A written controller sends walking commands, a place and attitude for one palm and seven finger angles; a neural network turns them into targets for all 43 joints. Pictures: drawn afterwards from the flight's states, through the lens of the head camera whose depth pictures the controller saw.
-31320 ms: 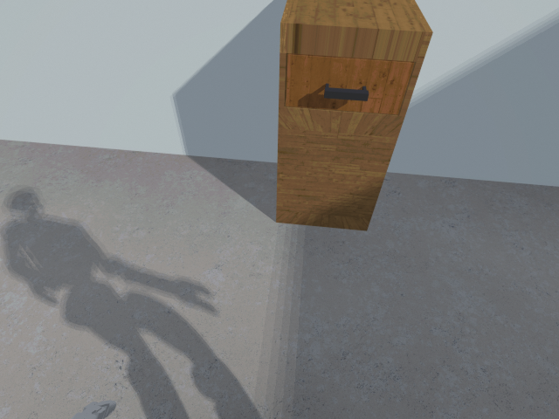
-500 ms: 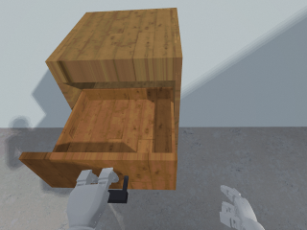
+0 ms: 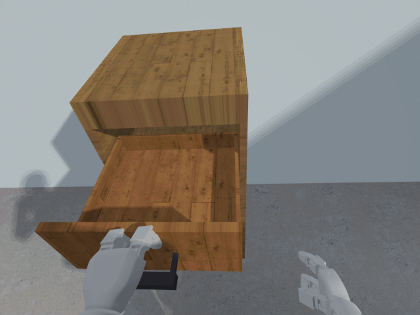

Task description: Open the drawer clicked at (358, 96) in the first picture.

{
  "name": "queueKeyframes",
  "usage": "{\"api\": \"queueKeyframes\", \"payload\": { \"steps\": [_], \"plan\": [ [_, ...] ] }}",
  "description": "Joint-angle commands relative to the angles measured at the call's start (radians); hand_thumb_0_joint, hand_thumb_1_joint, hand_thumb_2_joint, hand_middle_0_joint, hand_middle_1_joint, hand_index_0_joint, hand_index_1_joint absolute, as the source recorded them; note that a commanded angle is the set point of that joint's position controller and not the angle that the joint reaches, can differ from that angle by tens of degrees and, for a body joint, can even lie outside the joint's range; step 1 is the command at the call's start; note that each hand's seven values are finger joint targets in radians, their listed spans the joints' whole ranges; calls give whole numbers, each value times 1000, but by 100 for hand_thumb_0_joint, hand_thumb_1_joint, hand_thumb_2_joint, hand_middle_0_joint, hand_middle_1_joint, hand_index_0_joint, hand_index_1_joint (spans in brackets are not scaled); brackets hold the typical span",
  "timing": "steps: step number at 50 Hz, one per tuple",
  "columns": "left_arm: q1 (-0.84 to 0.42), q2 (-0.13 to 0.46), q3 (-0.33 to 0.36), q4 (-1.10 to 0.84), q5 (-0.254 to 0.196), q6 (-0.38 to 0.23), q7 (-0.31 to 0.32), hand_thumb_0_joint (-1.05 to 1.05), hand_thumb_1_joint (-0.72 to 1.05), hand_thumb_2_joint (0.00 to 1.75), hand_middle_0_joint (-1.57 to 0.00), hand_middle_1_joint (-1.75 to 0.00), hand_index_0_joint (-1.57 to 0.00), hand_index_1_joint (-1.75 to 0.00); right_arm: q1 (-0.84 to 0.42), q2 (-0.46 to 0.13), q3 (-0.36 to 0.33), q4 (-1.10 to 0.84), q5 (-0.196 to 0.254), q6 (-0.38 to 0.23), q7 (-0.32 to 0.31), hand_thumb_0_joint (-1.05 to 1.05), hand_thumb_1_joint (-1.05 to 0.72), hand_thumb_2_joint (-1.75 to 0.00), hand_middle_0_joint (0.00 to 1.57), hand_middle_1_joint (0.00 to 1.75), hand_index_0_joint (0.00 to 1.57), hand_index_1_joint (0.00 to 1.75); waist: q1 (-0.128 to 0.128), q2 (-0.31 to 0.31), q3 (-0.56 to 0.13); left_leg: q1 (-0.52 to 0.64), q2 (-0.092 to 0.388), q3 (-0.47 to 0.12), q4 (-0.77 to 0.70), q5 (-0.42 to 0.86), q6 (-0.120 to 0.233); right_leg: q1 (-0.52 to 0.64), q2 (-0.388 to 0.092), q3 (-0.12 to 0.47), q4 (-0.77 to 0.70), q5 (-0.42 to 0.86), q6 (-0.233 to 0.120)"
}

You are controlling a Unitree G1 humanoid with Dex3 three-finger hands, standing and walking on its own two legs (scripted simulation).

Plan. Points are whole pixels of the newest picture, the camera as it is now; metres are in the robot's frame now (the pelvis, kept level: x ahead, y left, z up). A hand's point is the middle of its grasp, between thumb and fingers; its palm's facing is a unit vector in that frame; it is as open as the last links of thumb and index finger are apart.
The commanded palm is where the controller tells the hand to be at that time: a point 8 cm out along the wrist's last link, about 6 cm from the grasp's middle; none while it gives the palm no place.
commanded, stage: lift the hand off the handle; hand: left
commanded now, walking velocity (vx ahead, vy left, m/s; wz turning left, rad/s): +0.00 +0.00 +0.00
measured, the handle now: (143, 268) +0.21 +0.18 -0.02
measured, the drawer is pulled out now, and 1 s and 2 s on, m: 0.30 0.30 0.30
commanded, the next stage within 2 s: draw the hand back to the body in 0.56 s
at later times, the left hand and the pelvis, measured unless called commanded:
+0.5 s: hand (123, 249) +0.19 +0.16 +0.12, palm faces +0.14 -0.22 -0.97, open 13.8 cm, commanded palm +0.14 +0.15 +0.18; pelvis +0.01 -0.01 +0.02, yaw +0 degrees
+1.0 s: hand (97, 250) +0.18 +0.20 +0.13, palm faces +0.10 -0.18 -0.98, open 13.8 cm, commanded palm +0.14 +0.19 +0.19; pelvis +0.01 +0.00 +0.02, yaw -1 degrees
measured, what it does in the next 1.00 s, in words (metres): stands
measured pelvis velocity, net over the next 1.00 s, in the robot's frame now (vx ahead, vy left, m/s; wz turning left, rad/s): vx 0.01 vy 0.00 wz -0.01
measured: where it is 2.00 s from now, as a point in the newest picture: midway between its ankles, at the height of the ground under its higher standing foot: outside the picture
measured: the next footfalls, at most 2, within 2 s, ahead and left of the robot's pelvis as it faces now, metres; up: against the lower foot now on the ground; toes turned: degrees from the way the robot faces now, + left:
none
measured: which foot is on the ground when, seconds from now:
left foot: down 0.00-1.00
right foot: down 0.00-1.00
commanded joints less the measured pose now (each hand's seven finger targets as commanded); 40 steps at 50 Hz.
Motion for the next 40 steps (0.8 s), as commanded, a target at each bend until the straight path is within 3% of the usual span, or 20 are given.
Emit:
{"api": "queueKeyframes", "payload": {
  "steps": [1,5,8,12,15,16,20,21,24,25,27,28,29,30,33,34,35,37,39,40],
  "plan": [
    [-137,93,110,-356,4,-22,43,0,-50,30,-30,-120,-30,-120,-168,-68,-34,-184,9,-62,-5,0,-90,-90,20,30,20,30,-10,-72,-115,218,39,-65,-110,248,-3,-44,-49,85,-197,161,-30],
    [-52,104,118,-427,-9,-31,20,0,-50,30,-30,-120,-30,-120,-155,-68,-32,-195,6,-68,8,0,-90,-90,20,30,20,30,8,-56,-132,238,43,-63,-104,318,-5,-24,-50,82,-189,214,-33],
    [-81,96,107,-431,-10,-27,0,0,-50,30,-30,-120,-30,-120,-166,-70,-31,-191,6,-64,16,0,-90,-90,20,30,20,30,-13,-91,-55,229,43,-68,-109,298,-5,-51,-53,90,-215,205,-28],
    [-60,130,147,-434,-12,-11,-24,0,-50,30,-30,-120,-30,-120,-168,-71,-30,-192,12,-59,15,0,-90,-90,20,30,20,30,10,-113,-78,235,47,-60,-126,293,-7,-5,-56,93,-229,208,-23],
    [-42,131,153,-410,-31,11,-53,0,-50,30,-30,-120,-30,-120,-185,-65,-17,-188,26,-59,18,0,-90,-90,20,30,20,30,15,-117,-77,234,44,-52,-145,305,-5,43,-66,90,-243,251,-13],
    [-44,142,168,-404,-47,17,-62,0,-50,30,-30,-120,-30,-120,-207,-61,-15,-185,37,-56,16,0,-90,-90,20,30,20,30,10,-140,-45,229,45,-52,-156,303,-8,52,-71,102,-257,266,-10],
    [1,159,173,-441,-82,47,-117,0,-50,30,-30,-120,-30,-120,-213,-67,-5,-194,43,-45,20,0,-90,-90,20,30,20,30,19,-132,-64,236,40,-39,-177,339,-2,127,-78,97,-271,345,3],
    [-21,180,198,-469,-93,46,-123,0,-50,30,-30,-120,-30,-120,-231,-68,-3,-194,51,-41,18,0,-90,-90,20,30,20,30,13,-121,-42,241,41,-38,-186,345,-6,131,-84,112,-286,364,3],
    [-24,171,182,-521,-99,55,-143,0,-50,30,-30,-120,-30,-120,-244,-76,0,-209,49,-39,20,0,-90,-90,20,30,20,30,8,-84,-31,267,46,-38,-188,347,-5,120,-82,112,-302,352,0],
    [36,157,168,-492,-88,51,-154,0,-50,30,-30,-120,-30,-120,-208,-72,1,-208,41,-39,25,0,-90,-90,20,30,20,30,19,-87,-28,259,49,-35,-187,349,-4,116,-76,93,-296,325,0],
    [66,144,152,-478,-97,35,-163,0,-50,30,-30,-120,-30,-120,-203,-76,-1,-208,41,-34,26,0,-90,-90,20,30,20,30,15,-100,0,260,48,-34,-194,340,-6,106,-70,94,-312,311,3],
    [38,173,181,-489,-88,28,-158,0,-50,30,-30,-120,-30,-120,-204,-78,1,-210,40,-34,26,0,-90,-90,20,30,20,30,14,-130,-4,253,50,-30,-190,325,-11,98,-78,115,-320,294,6],
    [30,200,218,-502,-97,28,-151,0,-50,30,-30,-120,-30,-120,-228,-86,2,-212,45,-35,23,0,-90,-90,20,30,20,30,11,-118,-10,254,47,-29,-190,304,-11,116,-80,135,-332,287,2],
    [46,200,220,-501,-76,24,-148,0,-50,30,-30,-120,-30,-120,-201,-81,1,-217,34,-33,22,0,-90,-90,20,30,20,30,25,-116,-30,255,49,-25,-184,307,-9,113,-79,131,-330,262,2],
    [1,202,231,-500,-60,-6,-126,0,-50,30,-30,-120,-30,-120,-203,-83,-4,-211,26,-41,16,0,-90,-90,20,30,20,30,18,-109,-6,267,44,-27,-180,291,-14,75,-83,153,-351,228,-3],
    [-35,218,252,-520,-66,-5,-118,0,-50,30,-30,-120,-30,-120,-219,-90,-5,-205,28,-42,13,0,-90,-90,20,30,20,30,12,-82,-26,278,43,-30,-181,274,-12,81,-83,160,-356,218,-8],
    [-16,205,241,-519,-53,-6,-118,0,-50,30,-30,-120,-30,-120,-197,-82,-12,-209,18,-44,11,0,-90,-90,20,30,20,30,23,-78,-34,283,44,-29,-173,279,-8,74,-81,153,-357,195,-10],
    [-43,194,237,-495,-70,-16,-119,0,-50,30,-30,-120,-30,-120,-197,-86,-18,-192,18,-43,2,0,-90,-90,20,30,20,30,11,-81,-16,297,39,-35,-186,274,-6,67,-77,143,-369,195,-10],
    [-84,234,289,-482,-92,-13,-118,0,-50,30,-30,-120,-30,-120,-229,-89,-12,-183,29,-49,-6,0,-90,-90,20,30,20,30,3,-88,-2,301,38,-42,-202,249,-8,72,-84,150,-383,175,-8],
    [-57,203,256,-463,-85,-9,-129,0,-50,30,-30,-120,-30,-120,-210,-82,-14,-184,22,-49,-7,0,-90,-90,20,30,20,30,14,-94,-9,296,37,-40,-204,251,-3,76,-83,131,-384,159,-5]
  ]
}}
